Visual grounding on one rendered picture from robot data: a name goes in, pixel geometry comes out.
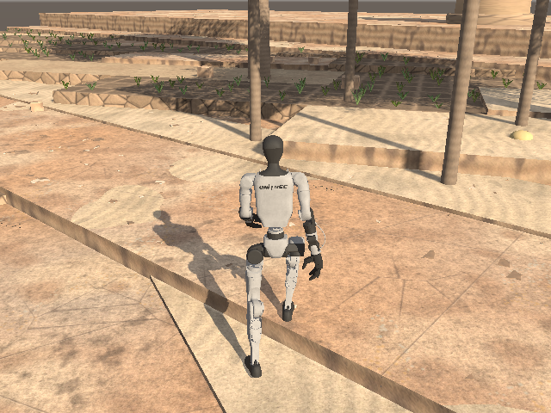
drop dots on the robot right shin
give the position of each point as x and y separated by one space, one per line
290 283

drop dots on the right robot upper arm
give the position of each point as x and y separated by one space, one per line
303 193

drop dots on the robot right hand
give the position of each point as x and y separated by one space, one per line
317 259

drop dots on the robot right forearm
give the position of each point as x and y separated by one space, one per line
311 235

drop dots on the robot left hand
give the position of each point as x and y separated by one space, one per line
253 225

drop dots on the robot left forearm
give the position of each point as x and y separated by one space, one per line
247 220

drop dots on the robot right foot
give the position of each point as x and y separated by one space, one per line
287 314

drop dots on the left robot upper arm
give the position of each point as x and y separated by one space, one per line
246 183

